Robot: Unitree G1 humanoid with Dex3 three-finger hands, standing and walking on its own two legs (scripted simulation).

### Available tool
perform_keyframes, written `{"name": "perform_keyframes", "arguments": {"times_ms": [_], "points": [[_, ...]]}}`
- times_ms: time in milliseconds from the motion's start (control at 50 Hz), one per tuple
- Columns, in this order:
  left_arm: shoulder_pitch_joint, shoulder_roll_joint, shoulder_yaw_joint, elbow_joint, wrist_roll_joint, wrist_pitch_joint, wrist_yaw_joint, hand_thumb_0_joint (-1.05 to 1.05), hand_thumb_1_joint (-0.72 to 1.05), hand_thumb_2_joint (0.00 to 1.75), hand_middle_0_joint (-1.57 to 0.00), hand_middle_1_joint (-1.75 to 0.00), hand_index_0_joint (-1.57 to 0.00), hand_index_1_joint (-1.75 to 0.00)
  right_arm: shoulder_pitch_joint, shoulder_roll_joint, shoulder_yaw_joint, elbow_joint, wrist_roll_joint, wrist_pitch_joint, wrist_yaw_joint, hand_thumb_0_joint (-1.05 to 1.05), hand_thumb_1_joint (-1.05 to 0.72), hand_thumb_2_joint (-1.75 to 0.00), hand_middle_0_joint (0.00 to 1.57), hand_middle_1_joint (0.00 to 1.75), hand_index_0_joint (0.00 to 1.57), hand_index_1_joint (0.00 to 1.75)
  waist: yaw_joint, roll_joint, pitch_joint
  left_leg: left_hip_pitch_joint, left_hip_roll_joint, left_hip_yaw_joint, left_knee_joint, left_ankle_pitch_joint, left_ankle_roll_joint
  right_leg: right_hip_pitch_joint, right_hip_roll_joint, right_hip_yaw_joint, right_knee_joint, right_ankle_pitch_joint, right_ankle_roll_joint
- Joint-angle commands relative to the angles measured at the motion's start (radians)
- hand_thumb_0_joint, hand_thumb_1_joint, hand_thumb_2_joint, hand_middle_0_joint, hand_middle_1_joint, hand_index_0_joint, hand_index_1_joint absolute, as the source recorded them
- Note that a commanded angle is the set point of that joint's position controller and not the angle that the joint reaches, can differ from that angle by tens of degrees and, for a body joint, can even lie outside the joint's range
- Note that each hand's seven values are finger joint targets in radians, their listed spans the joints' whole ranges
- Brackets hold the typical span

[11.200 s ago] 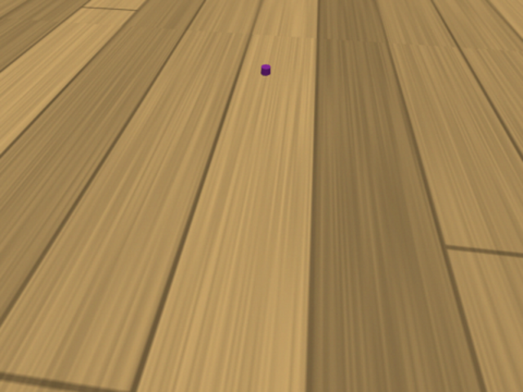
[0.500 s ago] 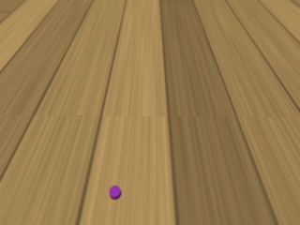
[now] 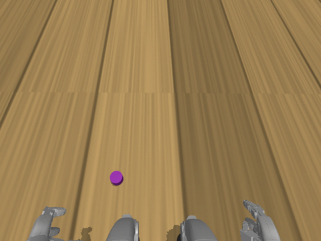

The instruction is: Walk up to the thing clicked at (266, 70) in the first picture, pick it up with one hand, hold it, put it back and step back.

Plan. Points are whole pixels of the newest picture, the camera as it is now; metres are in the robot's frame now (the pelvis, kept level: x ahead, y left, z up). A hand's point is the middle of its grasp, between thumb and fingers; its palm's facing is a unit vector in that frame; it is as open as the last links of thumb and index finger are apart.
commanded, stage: rise first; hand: left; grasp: from above
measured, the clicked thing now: (116, 178) +0.43 +0.23 -0.68
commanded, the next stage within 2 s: none
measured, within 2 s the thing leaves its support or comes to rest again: neither
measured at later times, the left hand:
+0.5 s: hand (76, 215) +0.20 +0.29 -0.30, palm faces -0.41 -0.60 -0.69, open 14.1 cm
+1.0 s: hand (88, 193) +0.30 +0.30 -0.46, palm faces -0.48 -0.20 -0.86, open 14.1 cm
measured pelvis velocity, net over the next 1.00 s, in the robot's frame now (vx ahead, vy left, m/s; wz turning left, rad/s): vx -0.09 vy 0.00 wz -0.07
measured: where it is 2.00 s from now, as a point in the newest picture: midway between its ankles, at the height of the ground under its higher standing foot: outside the picture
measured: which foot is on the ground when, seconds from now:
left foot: down 0.00-1.00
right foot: down 0.00-1.00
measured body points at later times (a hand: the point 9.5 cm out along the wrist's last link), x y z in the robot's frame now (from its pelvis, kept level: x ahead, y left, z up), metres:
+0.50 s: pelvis -0.03 +0.00 -0.16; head +0.14 +0.01 +0.26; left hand +0.22 +0.31 -0.26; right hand +0.17 -0.27 -0.27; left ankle +0.02 +0.12 -0.67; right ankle +0.01 -0.14 -0.67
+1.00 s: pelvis -0.09 +0.00 -0.31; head +0.12 +0.03 +0.08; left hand +0.32 +0.31 -0.41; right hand +0.00 -0.29 -0.44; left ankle +0.01 +0.12 -0.67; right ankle +0.01 -0.14 -0.67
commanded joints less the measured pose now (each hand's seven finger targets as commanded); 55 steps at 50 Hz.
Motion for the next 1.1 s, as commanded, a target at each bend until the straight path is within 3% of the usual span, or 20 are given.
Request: {"name": "perform_keyframes", "arguments": {"times_ms": [0, 60, 140, 180, 240, 280, 320, 340, 360, 400, 440, 520, 580, 640, 680, 700, 800, 860, 1000, 1080], "points": [[0.036, 0.211, 0.066, -0.246, 0.036, -0.016, 0.018, 0.00, -0.59, 1.03, -0.08, -1.07, -0.06, -1.09, -0.013, -0.153, -0.065, -0.152, -0.002, -0.060, -0.015, 0.00, -0.86, -0.89, 0.20, 0.30, 0.20, 0.30, 0.005, 0.089, -0.272, 0.137, -0.023, -0.021, -0.082, 0.234, -0.002, 0.032, 0.033, -0.014, -0.043, 0.182, -0.046], [0.081, 0.192, 0.051, -0.312, 0.042, 0.011, 0.017, 0.00, -0.60, 1.03, -0.09, -1.06, -0.07, -1.08, -0.020, -0.150, -0.063, -0.166, -0.003, -0.070, -0.019, 0.00, -0.87, -0.89, 0.20, 0.30, 0.20, 0.30, -0.007, 0.082, -0.286, 0.102, -0.023, -0.025, -0.041, 0.238, 0.001, 0.006, 0.031, -0.014, -0.013, 0.189, -0.042], [0.011, 0.189, 0.027, -0.301, 0.084, 0.027, 0.017, 0.00, -0.61, 1.02, -0.09, -1.06, -0.07, -1.08, -0.037, -0.157, -0.057, -0.164, -0.006, -0.085, -0.022, 0.00, -0.90, -0.90, 0.20, 0.30, 0.20, 0.30, -0.038, 0.080, -0.248, 0.016, -0.012, -0.047, 0.023, 0.186, 0.000, -0.120, 0.033, -0.017, 0.063, 0.137, -0.044], [-0.046, 0.202, 0.029, -0.241, 0.126, 0.004, 0.017, 0.00, -0.60, 1.01, -0.09, -1.06, -0.08, -1.08, -0.045, -0.157, -0.054, -0.158, -0.010, -0.098, -0.018, 0.00, -0.91, -0.90, 0.20, 0.30, 0.20, 0.30, -0.042, 0.058, -0.244, -0.071, -0.011, -0.054, 0.105, 0.176, 0.005, -0.215, 0.031, -0.022, 0.142, 0.117, -0.045], [-0.097, 0.253, 0.065, -0.180, 0.200, -0.064, 0.022, 0.00, -0.58, 0.99, -0.10, -1.05, -0.09, -1.06, -0.065, -0.163, -0.056, -0.156, -0.018, -0.115, -0.004, 0.00, -0.90, -0.90, 0.20, 0.30, 0.20, 0.30, -0.011, 0.084, -0.283, -0.201, -0.025, -0.047, 0.215, 0.121, 0.002, -0.346, 0.023, -0.016, 0.271, 0.063, -0.048], [-0.112, 0.251, 0.044, -0.221, 0.247, -0.110, 0.019, 0.00, -0.56, 0.99, -0.09, -1.07, -0.09, -1.07, -0.071, -0.176, -0.067, -0.165, -0.020, -0.124, 0.006, 0.00, -0.87, -0.89, 0.20, 0.30, 0.20, 0.30, -0.008, 0.116, -0.372, -0.222, -0.027, -0.057, 0.261, 0.095, -0.002, -0.412, 0.024, -0.013, 0.338, 0.050, -0.048], [-0.115, 0.236, 0.005, -0.265, 0.288, -0.149, 0.021, 0.00, -0.53, 0.97, -0.10, -1.08, -0.10, -1.08, -0.067, -0.188, -0.075, -0.161, -0.013, -0.127, 0.014, 0.00, -0.87, -0.89, 0.20, 0.30, 0.20, 0.30, -0.015, 0.134, -0.469, -0.204, -0.023, -0.069, 0.310, 0.152, -0.007, -0.463, 0.023, -0.014, 0.403, 0.090, -0.050], [-0.142, 0.269, 0.029, -0.245, 0.311, -0.165, 0.030, 0.00, -0.53, 0.97, -0.10, -1.08, -0.11, -1.08, -0.071, -0.200, -0.081, -0.153, -0.011, -0.126, 0.018, 0.00, -0.87, -0.89, 0.20, 0.30, 0.20, 0.30, -0.014, 0.134, -0.483, -0.234, -0.023, -0.072, 0.343, 0.155, -0.008, -0.509, 0.025, -0.015, 0.437, 0.090, -0.051], [-0.187, 0.280, 0.019, -0.225, 0.331, -0.181, 0.037, 0.00, -0.54, 0.98, -0.10, -1.08, -0.10, -1.08, -0.079, -0.203, -0.081, -0.144, -0.011, -0.125, 0.022, 0.00, -0.87, -0.89, 0.20, 0.30, 0.20, 0.30, -0.019, 0.131, -0.478, -0.274, -0.021, -0.080, 0.374, 0.152, -0.009, -0.559, 0.024, -0.020, 0.472, 0.083, -0.051], [-0.243, 0.347, 0.065, -0.168, 0.384, -0.201, 0.067, 0.00, -0.56, 1.00, -0.09, -1.08, -0.08, -1.09, -0.076, -0.209, -0.083, -0.124, -0.006, -0.117, 0.028, 0.00, -0.88, -0.90, 0.20, 0.30, 0.20, 0.30, -0.007, 0.116, -0.513, -0.354, -0.027, -0.074, 0.454, 0.164, -0.001, -0.607, 0.024, -0.016, 0.531, 0.097, -0.050], [-0.274, 0.373, 0.080, -0.128, 0.431, -0.215, 0.095, 0.00, -0.59, 1.02, -0.07, -1.08, -0.06, -1.09, -0.075, -0.216, -0.083, -0.109, -0.005, -0.107, 0.037, 0.00, -0.89, -0.90, 0.20, 0.30, 0.20, 0.30, 0.009, 0.117, -0.550, -0.403, -0.029, -0.079, 0.512, 0.184, -0.001, -0.653, 0.021, -0.021, 0.594, 0.106, -0.052], [-0.402, 0.400, 0.063, -0.141, 0.494, -0.231, 0.133, 0.00, -0.56, 1.00, -0.06, -1.09, -0.06, -1.09, -0.055, -0.223, -0.097, -0.077, -0.006, -0.094, 0.049, 0.00, -0.88, -0.90, 0.20, 0.30, 0.20, 0.30, -0.001, 0.097, -0.673, -0.462, -0.035, -0.051, 0.631, 0.211, 0.010, -0.676, 0.023, -0.016, 0.648, 0.143, -0.048], [-0.561, 0.470, 0.071, -0.042, 0.555, -0.246, 0.153, 0.00, -0.56, 1.01, -0.06, -1.07, -0.06, -1.07, -0.043, -0.221, -0.094, -0.049, -0.015, -0.086, 0.054, 0.00, -0.89, -0.90, 0.20, 0.30, 0.20, 0.30, -0.014, 0.036, -0.679, -0.626, -0.042, -0.029, 0.729, 0.107, 0.026, -0.705, 0.029, -0.007, 0.678, 0.083, -0.040], [-0.666, 0.554, 0.094, 0.017, 0.604, -0.275, 0.166, 0.00, -0.55, 1.00, -0.07, -1.07, -0.07, -1.07, -0.032, -0.225, -0.095, -0.033, -0.024, -0.076, 0.057, 0.00, -0.89, -0.90, 0.20, 0.30, 0.20, 0.30, 0.000, 0.023, -0.717, -0.713, -0.042, -0.017, 0.785, 0.005, 0.029, -0.725, 0.029, -0.007, 0.706, -0.006, -0.038], [-0.731, 0.565, 0.083, 0.056, 0.642, -0.293, 0.173, 0.00, -0.57, 1.03, -0.07, -1.05, -0.06, -1.06, -0.021, -0.225, -0.090, -0.020, -0.031, -0.069, 0.060, 0.00, -0.88, -0.90, 0.20, 0.30, 0.20, 0.30, -0.007, 0.033, -0.727, -0.758, -0.044, -0.013, 0.813, -0.033, 0.028, -0.746, 0.030, -0.010, 0.730, -0.047, -0.038], [-0.722, 0.574, 0.089, 0.082, 0.655, -0.299, 0.175, 0.00, -0.55, 1.01, -0.07, -1.07, -0.07, -1.07, -0.016, -0.226, -0.090, -0.012, -0.033, -0.065, 0.060, 0.00, -0.89, -0.90, 0.20, 0.30, 0.20, 0.30, 0.003, 0.034, -0.739, -0.749, -0.042, -0.011, 0.825, -0.025, 0.028, -0.752, 0.031, -0.014, 0.737, -0.043, -0.038], [-0.834, 0.604, 0.066, 0.182, 0.729, -0.334, 0.177, 0.00, -0.56, 1.03, -0.07, -1.06, -0.06, -1.07, -0.002, -0.228, -0.084, 0.016, -0.045, -0.042, 0.067, 0.00, -0.90, -0.90, 0.20, 0.30, 0.20, 0.30, -0.025, 0.047, -0.661, -0.867, -0.043, -0.016, 0.876, -0.136, 0.033, -0.864, 0.041, -0.030, 0.786, -0.165, -0.043], [-0.913, 0.668, 0.082, 0.184, 0.771, -0.368, 0.200, 0.00, -0.57, 1.04, -0.07, -1.04, -0.06, -1.05, -0.006, -0.236, -0.079, 0.022, -0.054, -0.026, 0.073, 0.00, -0.90, -0.90, 0.20, 0.30, 0.20, 0.30, -0.028, 0.094, -0.658, -0.879, -0.043, -0.031, 0.894, -0.188, 0.033, -0.929, 0.044, -0.048, 0.831, -0.217, -0.049], [-1.027, 0.672, 0.055, 0.266, 0.899, -0.402, 0.291, 0.00, -0.56, 1.03, -0.07, -1.00, -0.06, -1.01, 0.017, -0.257, -0.064, 0.061, -0.074, 0.016, 0.091, 0.00, -0.90, -0.90, 0.20, 0.30, 0.20, 0.30, -0.061, 0.224, -0.631, -0.829, -0.035, -0.086, 0.916, -0.159, 0.014, -1.112, 0.040, -0.099, 0.962, -0.149, -0.060], [-1.074, 0.657, 0.024, 0.354, 0.950, -0.397, 0.338, 0.00, -0.55, 1.02, -0.06, -1.01, -0.06, -1.02, 0.015, -0.263, -0.057, 0.076, -0.087, 0.030, 0.100, 0.00, -0.90, -0.90, 0.20, 0.30, 0.20, 0.30, -0.089, 0.229, -0.575, -0.856, -0.034, -0.105, 0.922, -0.206, 0.015, -1.181, 0.038, -0.120, 0.997, -0.167, -0.058]]}}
